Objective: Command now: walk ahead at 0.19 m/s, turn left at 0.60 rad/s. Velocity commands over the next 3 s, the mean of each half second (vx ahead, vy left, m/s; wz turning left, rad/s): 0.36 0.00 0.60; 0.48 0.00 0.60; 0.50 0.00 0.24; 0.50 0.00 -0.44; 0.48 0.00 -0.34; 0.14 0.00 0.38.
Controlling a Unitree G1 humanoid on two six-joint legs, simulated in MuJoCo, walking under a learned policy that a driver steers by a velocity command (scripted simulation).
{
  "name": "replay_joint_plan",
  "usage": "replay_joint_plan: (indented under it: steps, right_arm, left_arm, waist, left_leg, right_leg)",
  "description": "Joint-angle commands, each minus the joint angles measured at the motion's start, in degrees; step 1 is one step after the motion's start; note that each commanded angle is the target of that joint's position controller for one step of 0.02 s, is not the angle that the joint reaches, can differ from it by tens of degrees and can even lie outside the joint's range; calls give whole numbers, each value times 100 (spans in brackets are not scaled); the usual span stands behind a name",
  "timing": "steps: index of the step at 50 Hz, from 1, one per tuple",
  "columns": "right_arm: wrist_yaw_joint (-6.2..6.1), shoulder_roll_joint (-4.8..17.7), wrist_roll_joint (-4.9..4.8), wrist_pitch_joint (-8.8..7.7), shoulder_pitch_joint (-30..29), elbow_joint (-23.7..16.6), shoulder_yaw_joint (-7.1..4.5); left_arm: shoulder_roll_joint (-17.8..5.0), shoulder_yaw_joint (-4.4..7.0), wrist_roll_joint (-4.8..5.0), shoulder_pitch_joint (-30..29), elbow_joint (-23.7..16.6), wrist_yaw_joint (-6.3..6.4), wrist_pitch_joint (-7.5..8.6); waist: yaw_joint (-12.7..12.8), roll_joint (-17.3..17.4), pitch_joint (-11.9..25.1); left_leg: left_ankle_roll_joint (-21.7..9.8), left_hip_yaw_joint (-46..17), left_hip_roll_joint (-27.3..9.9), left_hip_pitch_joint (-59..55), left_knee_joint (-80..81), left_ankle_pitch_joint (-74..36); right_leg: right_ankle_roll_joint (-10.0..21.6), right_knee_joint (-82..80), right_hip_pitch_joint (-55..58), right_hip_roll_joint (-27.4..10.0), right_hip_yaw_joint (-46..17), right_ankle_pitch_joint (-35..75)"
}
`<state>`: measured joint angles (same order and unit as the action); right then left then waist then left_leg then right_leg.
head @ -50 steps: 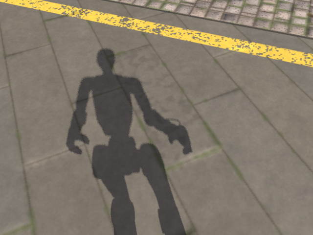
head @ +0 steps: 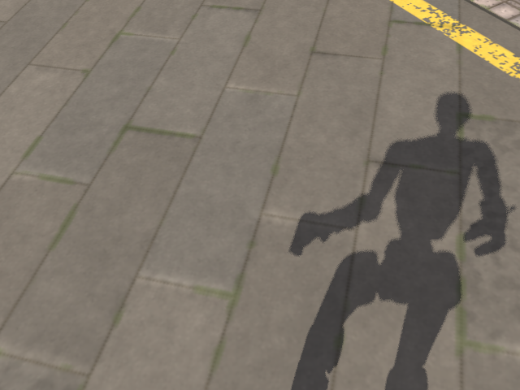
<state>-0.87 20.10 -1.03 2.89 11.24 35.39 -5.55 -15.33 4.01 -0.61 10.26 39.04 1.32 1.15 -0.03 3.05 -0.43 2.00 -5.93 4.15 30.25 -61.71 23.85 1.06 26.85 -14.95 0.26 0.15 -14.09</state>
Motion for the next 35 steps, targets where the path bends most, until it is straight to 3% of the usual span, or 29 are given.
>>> replay_joint_plan:
  steps: [1,5,9,12,14,15,16,17,18,19,20,21,22,25,29,32,35]
  right_arm:
    - [69,429,-34,-92,-191,-455,-139]
    - [137,223,-8,-216,-598,-638,-39]
    - [245,66,-9,-299,-590,-636,55]
    - [300,137,-33,-307,-471,-595,50]
    - [311,149,-43,-304,-111,-471,26]
    - [290,240,-37,-297,321,-291,-42]
    - [239,563,-84,-290,1098,-59,-226]
    - [151,1223,-89,-312,1883,18,-379]
    - [213,1572,-50,-482,1689,-246,-353]
    - [267,1020,-23,-618,1586,-240,-214]
    - [271,721,12,-682,1404,-207,-101]
    - [265,545,23,-685,1118,-259,-34]
    - [235,472,43,-662,837,-279,6]
    - [103,508,72,-670,742,-199,30]
    - [-37,566,-6,-644,1071,113,4]
    - [-69,587,-57,-624,1410,342,-15]
    - [-105,581,-100,-579,1533,514,-32]
  left_arm:
    - [-848,193,38,-2,-402,125,85]
    - [-1011,259,30,449,-301,108,158]
    - [-1233,341,94,389,-225,6,223]
    - [-1331,378,192,368,-141,-108,252]
    - [-1334,378,280,249,-81,-166,212]
    - [-1232,343,268,265,-55,-172,201]
    - [-949,238,170,376,-29,-180,208]
    - [-435,59,-74,186,-297,-187,249]
    - [-478,41,40,-56,-708,-153,418]
    - [-1000,141,275,-371,-726,-186,560]
    - [-1085,159,284,-366,-682,-219,636]
    - [-1033,149,137,-261,-535,-212,655]
    - [-1020,163,-2,-246,-485,-215,659]
    - [-851,130,-52,-283,-368,-266,561]
    - [-500,-26,-3,-1124,-530,-288,528]
    - [-465,-61,76,-1759,-698,-379,563]
    - [-587,-18,92,-1960,-788,-431,616]
  waist:
    - [166,-1197,37]
    - [443,-1170,28]
    - [381,-1193,-95]
    - [294,-1187,-159]
    - [17,-997,-127]
    - [-181,-827,10]
    - [-510,-355,390]
    - [-701,1294,561]
    - [-549,1720,789]
    - [-698,883,466]
    - [-520,719,206]
    - [-336,234,63]
    - [-181,177,-29]
    - [-23,121,8]
    - [-238,147,-159]
    - [-458,233,-274]
    - [-454,251,-328]
  left_leg:
    - [174,221,-443,1277,-601,-476]
    - [205,389,-667,1323,328,-661]
    - [10,674,-794,420,1416,-661]
    - [-207,869,-775,-255,2029,-496]
    - [-416,1128,-625,-993,2703,-763]
    - [-522,1316,-374,-1762,2922,-808]
    - [-700,1129,-235,-2898,3114,-711]
    - [-1222,-1149,-1605,-3894,3759,-679]
    - [-2300,-4099,-2434,-4326,4898,921]
    - [-2312,-3803,-2514,-4241,5082,976]
    - [-2134,-3177,-2339,-3932,4931,450]
    - [-1924,-2546,-2062,-3504,4810,-163]
    - [-1787,-2075,-1817,-3104,4832,-802]
    - [-1682,-1389,-1499,-2714,4950,-2327]
    - [-1406,-825,-1124,-2331,4900,-2839]
    - [-1309,-982,-1149,-2266,4875,-2575]
    - [-1235,-1333,-1332,-2616,4621,-2530]
  right_leg:
    - [845,-1543,927,-1431,-1421,-1243]
    - [920,-1713,1292,-1623,-1105,-1198]
    - [866,-1760,781,-1694,-480,-840]
    - [821,-1614,552,-1770,-213,-789]
    - [711,-1220,321,-1786,18,-850]
    - [595,-674,-8,-1641,277,-544]
    - [369,640,-456,-1314,749,81]
    - [-115,3218,-1949,-712,1138,-1394]
    - [-276,4523,-3771,132,54,-2053]
    - [-126,4917,-4222,-241,-410,-1581]
    - [12,4673,-4159,-429,-419,-1027]
    - [13,4311,-3811,-615,-433,-564]
    - [-31,3826,-3442,-675,-432,-223]
    - [-251,3139,-2933,-502,-243,455]
    - [-399,1406,-2455,-144,-134,1627]
    - [-333,605,-2086,40,-144,2047]
    - [-177,144,-1889,73,-328,2063]
